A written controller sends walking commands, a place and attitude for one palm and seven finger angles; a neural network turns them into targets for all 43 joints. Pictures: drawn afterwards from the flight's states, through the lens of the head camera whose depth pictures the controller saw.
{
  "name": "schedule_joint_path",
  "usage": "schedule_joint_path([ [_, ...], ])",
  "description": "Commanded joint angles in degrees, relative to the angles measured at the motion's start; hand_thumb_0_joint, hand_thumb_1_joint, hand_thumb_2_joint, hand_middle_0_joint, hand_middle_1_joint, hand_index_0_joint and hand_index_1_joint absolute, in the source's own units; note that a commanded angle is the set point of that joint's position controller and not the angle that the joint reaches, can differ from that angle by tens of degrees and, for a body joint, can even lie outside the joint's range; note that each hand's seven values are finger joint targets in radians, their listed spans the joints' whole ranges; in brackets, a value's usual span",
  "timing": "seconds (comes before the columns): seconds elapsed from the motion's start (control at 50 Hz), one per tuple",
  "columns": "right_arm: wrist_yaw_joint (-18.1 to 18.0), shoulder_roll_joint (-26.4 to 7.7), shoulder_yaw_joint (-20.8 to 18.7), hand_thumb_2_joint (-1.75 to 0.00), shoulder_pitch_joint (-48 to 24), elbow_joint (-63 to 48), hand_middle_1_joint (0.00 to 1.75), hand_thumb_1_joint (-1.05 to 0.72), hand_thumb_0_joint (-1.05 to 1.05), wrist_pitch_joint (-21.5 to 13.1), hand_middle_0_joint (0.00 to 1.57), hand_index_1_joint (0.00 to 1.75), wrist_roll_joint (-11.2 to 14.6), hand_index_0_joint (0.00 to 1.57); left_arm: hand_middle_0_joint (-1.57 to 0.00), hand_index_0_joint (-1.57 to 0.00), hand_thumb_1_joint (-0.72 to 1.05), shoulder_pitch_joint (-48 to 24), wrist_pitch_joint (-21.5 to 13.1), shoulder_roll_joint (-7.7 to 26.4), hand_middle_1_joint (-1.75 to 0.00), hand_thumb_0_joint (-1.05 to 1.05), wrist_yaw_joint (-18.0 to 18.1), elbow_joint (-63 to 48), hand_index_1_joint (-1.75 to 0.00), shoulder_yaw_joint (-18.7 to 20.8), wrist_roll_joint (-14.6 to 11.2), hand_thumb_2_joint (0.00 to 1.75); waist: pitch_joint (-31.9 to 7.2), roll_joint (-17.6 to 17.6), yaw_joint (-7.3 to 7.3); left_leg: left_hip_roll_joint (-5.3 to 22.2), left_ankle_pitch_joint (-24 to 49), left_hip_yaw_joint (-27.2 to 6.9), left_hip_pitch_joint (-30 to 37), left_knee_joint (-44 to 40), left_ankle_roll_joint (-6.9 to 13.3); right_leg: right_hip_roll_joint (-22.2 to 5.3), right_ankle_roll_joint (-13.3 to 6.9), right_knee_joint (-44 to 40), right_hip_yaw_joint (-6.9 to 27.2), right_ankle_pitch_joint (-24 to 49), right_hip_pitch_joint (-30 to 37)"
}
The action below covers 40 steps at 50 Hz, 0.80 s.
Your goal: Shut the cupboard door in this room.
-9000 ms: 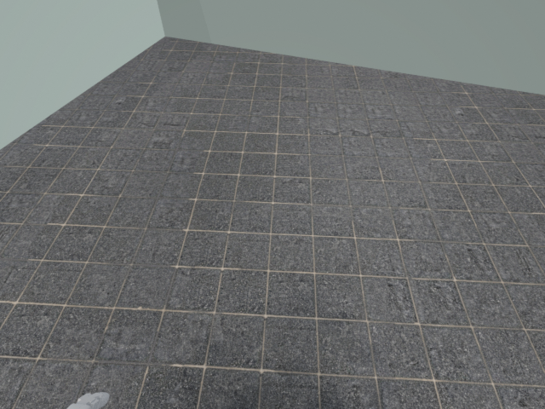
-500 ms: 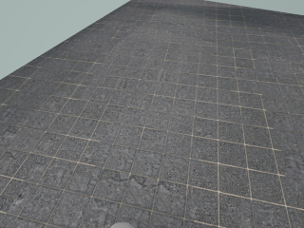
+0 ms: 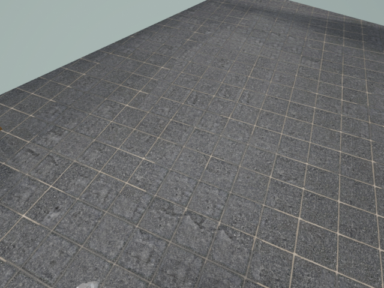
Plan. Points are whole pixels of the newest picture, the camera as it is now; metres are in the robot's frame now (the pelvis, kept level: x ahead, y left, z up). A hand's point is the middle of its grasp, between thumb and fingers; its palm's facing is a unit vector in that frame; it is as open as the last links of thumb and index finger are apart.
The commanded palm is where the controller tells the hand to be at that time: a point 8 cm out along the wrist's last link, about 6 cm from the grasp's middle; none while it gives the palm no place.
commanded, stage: turn or walk to find it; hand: left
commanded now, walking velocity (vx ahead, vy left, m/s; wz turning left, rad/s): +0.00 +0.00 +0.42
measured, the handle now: out of the picture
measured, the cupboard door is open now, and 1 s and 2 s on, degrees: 89 89 89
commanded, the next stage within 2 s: stand and wait in 0.42 s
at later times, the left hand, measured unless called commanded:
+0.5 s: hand out of the picture -0.05 +0.20 -0.18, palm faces +0.29 -0.93 -0.24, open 7.4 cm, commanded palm none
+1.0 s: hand out of the picture -0.08 +0.17 -0.17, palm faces +0.39 -0.89 -0.23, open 7.3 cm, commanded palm none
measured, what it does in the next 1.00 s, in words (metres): steps on the spot, turning left: right foot, then left foot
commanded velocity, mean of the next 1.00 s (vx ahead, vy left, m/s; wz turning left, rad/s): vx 0.00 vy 0.00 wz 0.25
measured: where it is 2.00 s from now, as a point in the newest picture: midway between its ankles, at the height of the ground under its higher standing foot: outside the picture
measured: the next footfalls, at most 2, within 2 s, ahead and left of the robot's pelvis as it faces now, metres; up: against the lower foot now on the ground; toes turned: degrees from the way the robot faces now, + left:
right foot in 0.08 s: +0.04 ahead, -0.13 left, +0.00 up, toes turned -1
left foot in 0.50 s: -0.05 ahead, +0.12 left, +0.00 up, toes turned +19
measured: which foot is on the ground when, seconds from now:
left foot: down 0.00-0.08, up 0.10-0.48, down 0.50-0.88, up 0.90-1.00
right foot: up 0.00-0.06, down 0.08-0.50, up 0.52-0.84, down 0.86-1.00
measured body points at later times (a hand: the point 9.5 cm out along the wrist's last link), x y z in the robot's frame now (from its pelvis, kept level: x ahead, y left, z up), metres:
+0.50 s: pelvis -0.04 +0.00 -0.01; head +0.00 +0.01 +0.44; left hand -0.07 +0.25 -0.16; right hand +0.09 -0.24 -0.15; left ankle -0.08 +0.11 -0.74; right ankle +0.00 -0.13 -0.74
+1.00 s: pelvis -0.06 -0.02 +0.00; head -0.05 -0.03 +0.44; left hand -0.10 +0.22 -0.15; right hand +0.07 -0.23 -0.17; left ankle -0.11 +0.10 -0.69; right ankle -0.02 -0.12 -0.74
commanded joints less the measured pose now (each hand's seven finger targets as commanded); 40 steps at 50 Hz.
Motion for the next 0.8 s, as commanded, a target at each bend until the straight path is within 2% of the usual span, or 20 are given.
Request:
schedule_joint_path([
  [0.0,-0.77,-11.75,-3.2,-0.9,0.02,-3.97,0.3,-0.9,0.0,-0.3,0.2,0.3,-0.25,0.2,-0.2,-0.2,0.9,4.62,-1.89,3.78,-0.3,0.0,0.22,-3.63,-0.3,1.01,-0.07,0.9,-5.7,7.58,1.21,12.66,17.48,-15.33,1.28,-4.11,6.84,1.29,-0.67,-14.93,-1.08,6.14,6.94],
  [0.02,-0.67,-11.11,-3.15,-0.9,-0.32,-4.19,0.3,-0.9,0.0,-0.27,0.2,0.3,0.09,0.2,-0.2,-0.2,0.9,6.66,-2.28,4.51,-0.3,0.0,0.36,-3.03,-0.3,1.13,-0.02,0.9,-6.42,5.53,2.21,10.78,13.83,-14.47,-2.24,-1.66,4.95,0.68,-0.87,-22.62,-1.29,11.99,12.8],
  [0.04,-0.36,-8.82,-2.96,-0.9,0.16,-4.61,0.3,-0.9,0.0,-0.34,0.2,0.3,0.58,0.2,-0.2,-0.2,0.9,8.01,-2.82,7.12,-0.3,0.0,0.7,-2.97,-0.3,1.67,0.46,0.9,-6.62,-0.33,2.78,7.01,5.14,-11.2,-9.18,3.53,1.85,-4.87,-2.28,-28.46,3.91,13.15,19.61],
  [0.06,-0.02,-5.16,-2.27,-0.9,0.72,-5.95,0.3,-0.9,0.0,-0.44,0.2,0.3,0.8,0.2,-0.2,-0.2,0.9,8.69,-3.25,11.94,-0.3,0.0,1.08,-3.33,-0.3,2.69,1.3,0.9,-6.11,-15.24,3.03,-1.18,-11.38,-1.69,-18.99,15.1,-2.29,-18.84,-7.92,-32.14,18.3,14.85,23.25],
  [0.08,-0.21,-7.25,-2.92,-0.9,-0.77,-6.36,0.3,-0.9,0.0,0.33,0.2,0.3,0.15,0.2,-0.2,-0.2,0.9,7.61,-2.97,12.77,-0.3,0.0,1.13,-4.48,-0.3,2.81,0.86,0.9,-4.58,-14.86,3.64,-0.84,-20.4,-1.45,-17.88,27.24,-2.88,-25.37,-13.08,-34.27,20.88,15.26,14.67],
  [0.1,-0.11,-7.83,-3.28,-0.9,-1.59,-5.73,0.3,-0.9,0.0,1.13,0.2,0.3,-0.14,0.2,-0.2,-0.2,0.9,4.79,-3.04,11.38,-0.3,0.0,1.31,-5.13,-0.3,2.99,0.76,0.9,-1.83,-13.89,2.64,0.64,-19.06,-3.24,-17.59,34.97,-2.54,-23.08,-13.74,-35.24,19.54,11.76,9.02],
  [0.14,0.64,-7.33,-3.41,-0.9,0.94,-3.34,0.3,-0.9,0.0,1.69,0.2,0.3,-0.26,0.2,-0.2,-0.2,0.9,-0.72,-3.11,8.1,-0.3,0.0,0.96,-6.15,-0.3,1.85,0.76,0.9,1.5,-8.75,-0.52,2.26,-11.69,-1.87,-17.38,42.46,-3.12,-16.75,-11.06,-33.87,9.46,10.45,5.24],
  [0.18,0.94,-6.76,-3.22,-0.9,3.14,-2.38,0.3,-0.9,0.0,1.81,0.2,0.3,-0.14,0.2,-0.2,-0.2,0.9,-1.49,-3.35,6.6,-0.3,0.0,1.01,-6.52,-0.3,1.41,0.85,0.9,0.87,-9.25,-1.13,3.02,-8.52,-0.03,-16.22,43.32,-4.09,-14.69,-10.01,-32.7,4.16,14.26,5.59],
  [0.26,0.88,-6.21,-2.61,-0.9,0.21,-2.81,0.3,-0.9,0.0,1.74,0.2,0.3,-0.06,0.2,-0.2,-0.2,0.9,3.28,-3.41,7.86,-0.3,0.0,1.03,-4.72,-0.3,1.73,1.17,0.9,-0.12,-9.84,1.35,3.91,-10.93,2.32,-15.36,35.51,-5.22,-16.12,-11.31,-31.52,2.66,18.19,10.33],
  [0.36,0.68,-4.83,-1.5,-0.9,-3.82,-3.6,0.3,-0.9,0.0,0.79,0.2,0.3,0.6,0.2,-0.2,-0.2,0.9,8.08,-3.05,10.71,-0.3,0.0,0.67,-2.26,-0.3,2.54,1.53,0.9,-3.37,-11.83,4.13,3.27,-15.36,6.3,-10.34,19.85,-4.83,-17.54,-12.5,-26.41,0.87,32.36,16.0],
  [0.4,0.41,-4.87,-1.23,-0.9,-2.34,-3.36,0.3,-0.9,0.0,0.33,0.2,0.3,0.85,0.2,-0.2,-0.2,0.9,7.72,-2.85,11.31,-0.3,0.0,0.62,-1.62,-0.3,2.72,1.54,0.9,-4.73,-12.2,3.31,2.84,-14.05,7.67,-6.54,12.86,-4.4,-17.79,-11.77,-23.38,-0.26,35.89,16.33],
  [0.44,0.14,-5.19,-1.11,-0.9,1.6,-1.81,0.3,-0.9,0.0,-0.42,0.2,0.3,0.75,0.2,-0.2,-0.2,0.9,6.57,-2.58,10.61,-0.3,0.0,0.59,-1.04,-0.3,2.63,1.01,0.9,-6.72,-10.94,0.97,2.67,-3.84,8.17,2.45,0.08,-3.61,-15.64,-8.13,-18.29,-3.05,33.92,12.88],
  [0.46,0.11,-7.71,-1.47,-0.9,3.48,-1.15,0.3,-0.9,0.0,-1.1,0.2,0.3,0.62,0.2,-0.2,-0.2,0.9,6.75,-2.24,8.71,-0.3,0.0,0.49,-1.19,-0.3,2.13,0.46,0.9,-8.2,-4.27,-0.2,6.17,4.03,4.5,10.73,-6.14,-2.27,-12.79,-5.18,-12.13,-5.31,27.69,6.86],
  [0.48,-0.04,-12.34,-2.46,-0.9,4.49,-1.39,0.3,-0.9,0.0,-1.52,0.2,0.3,0.19,0.2,-0.2,-0.2,0.9,7.55,-2.01,4.97,-0.3,0.0,0.21,-2.37,-0.3,1.3,0.2,0.9,-9.08,11.7,-0.54,18.75,18.33,-10.52,17.54,-7.67,2.18,-6.07,-1.52,-2.71,-8.16,6.62,-5.51],
  [0.5,-0.61,-14.82,-2.79,-0.9,5.88,-0.96,0.3,-0.9,0.0,-1.06,0.2,0.3,0.21,0.2,-0.2,-0.2,0.9,4.87,-1.48,3.38,-0.3,0.0,0.33,-3.46,-0.3,0.19,0.5,0.9,-6.65,14.67,-1.87,24.65,28.88,-13.83,13.18,-8.59,7.23,-4.0,-0.68,4.67,-5.02,-9.3,-7.7],
  [0.52,-1.47,-13.32,-2.33,-0.9,5.46,0.16,0.3,-0.9,0.0,-1.38,0.2,0.3,0.0,0.2,-0.2,-0.2,0.9,2.59,-0.55,3.65,-0.3,0.0,0.9,-2.39,-0.3,0.32,0.55,0.9,-6.02,16.64,-2.34,23.05,27.94,-12.19,8.64,-9.35,7.19,-3.91,-0.7,8.74,0.0,-8.67,-5.92],
  [0.54,-1.9,-11.53,-1.76,-0.9,2.51,-0.07,0.3,-0.9,0.0,-1.32,0.2,0.3,-0.01,0.2,-0.2,-0.2,0.9,2.15,-0.48,4.1,-0.3,0.0,0.62,-1.4,-0.3,0.65,0.34,0.9,-3.79,14.6,-1.03,20.62,25.68,-9.74,6.82,-9.04,7.48,-3.69,-1.06,11.12,1.16,-5.45,-6.11],
  [0.6,-2.12,-8.89,-0.6,-0.9,-1.34,-0.28,0.3,-0.9,0.0,-2.04,0.2,0.3,0.29,0.2,-0.2,-0.2,0.9,6.0,-1.09,3.08,-0.3,0.0,-0.17,2.38,-0.3,0.18,0.47,0.9,-3.84,7.63,1.18,16.54,28.03,-3.17,9.22,-7.92,7.03,-3.06,-0.83,11.06,0.56,0.54,-5.6],
  [0.7,-2.14,-8.37,-0.73,-0.9,1.08,2.19,0.3,-0.9,0.0,-2.07,0.2,0.3,0.23,0.2,-0.2,-0.2,0.9,4.83,-1.37,1.24,-0.3,0.0,0.11,3.36,-0.3,-1.04,0.32,0.9,-2.95,6.75,0.02,16.63,29.86,-2.6,10.67,-7.87,7.58,-2.59,-0.56,-2.1,-0.76,-0.35,-0.7],
  [0.78,-1.69,-8.63,-1.28,-0.9,-0.01,2.31,0.3,-0.9,0.0,-1.5,0.2,0.3,0.37,0.2,-0.2,-0.2,0.9,7.81,-2.02,1.96,-0.3,0.0,0.41,4.46,-0.3,-0.76,0.27,0.9,-2.61,7.04,1.09,15.21,24.05,-5.46,6.32,-6.03,6.31,-1.07,-0.83,-14.52,-2.9,6.16,6.3],
])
